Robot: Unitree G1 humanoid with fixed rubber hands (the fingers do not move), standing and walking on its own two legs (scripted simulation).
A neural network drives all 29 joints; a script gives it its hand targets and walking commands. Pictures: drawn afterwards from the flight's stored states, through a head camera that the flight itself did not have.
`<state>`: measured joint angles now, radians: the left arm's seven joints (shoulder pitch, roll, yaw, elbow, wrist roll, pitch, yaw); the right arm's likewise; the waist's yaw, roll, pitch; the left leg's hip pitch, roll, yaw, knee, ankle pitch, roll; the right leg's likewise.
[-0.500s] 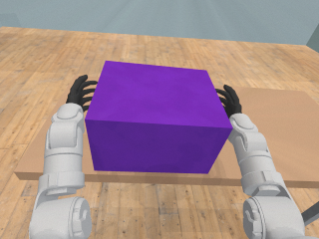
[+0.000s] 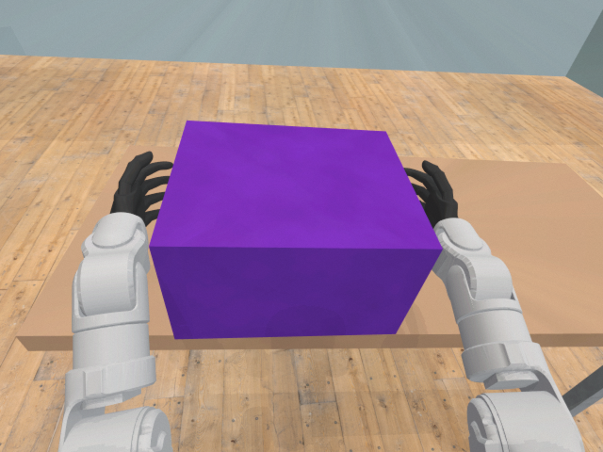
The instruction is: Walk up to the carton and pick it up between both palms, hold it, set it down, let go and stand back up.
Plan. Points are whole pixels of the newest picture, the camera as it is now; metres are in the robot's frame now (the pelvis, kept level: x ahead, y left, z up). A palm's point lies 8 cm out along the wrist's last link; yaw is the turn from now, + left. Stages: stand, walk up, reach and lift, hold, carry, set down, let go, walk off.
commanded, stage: reach and lift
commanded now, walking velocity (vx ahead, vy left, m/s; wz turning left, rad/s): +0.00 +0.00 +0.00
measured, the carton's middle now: (289, 225) +0.38 -0.01 +0.13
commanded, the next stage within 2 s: hold in 0.10 s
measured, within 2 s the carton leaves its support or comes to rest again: neither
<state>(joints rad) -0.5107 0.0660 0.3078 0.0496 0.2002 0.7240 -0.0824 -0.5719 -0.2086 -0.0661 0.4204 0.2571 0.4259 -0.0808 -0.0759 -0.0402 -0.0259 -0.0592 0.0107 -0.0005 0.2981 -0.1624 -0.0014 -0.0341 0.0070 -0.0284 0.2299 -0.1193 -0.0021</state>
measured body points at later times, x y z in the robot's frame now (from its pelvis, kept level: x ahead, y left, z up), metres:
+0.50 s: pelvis -0.01 +0.00 +0.00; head -0.07 +0.03 +0.45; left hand +0.36 +0.21 +0.21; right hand +0.37 -0.18 +0.21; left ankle +0.00 +0.12 -0.75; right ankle +0.01 -0.12 -0.75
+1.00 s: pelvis +0.00 +0.00 +0.00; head -0.04 +0.02 +0.45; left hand +0.36 +0.19 +0.21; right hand +0.37 -0.20 +0.20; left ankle +0.01 +0.12 -0.75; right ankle +0.01 -0.12 -0.75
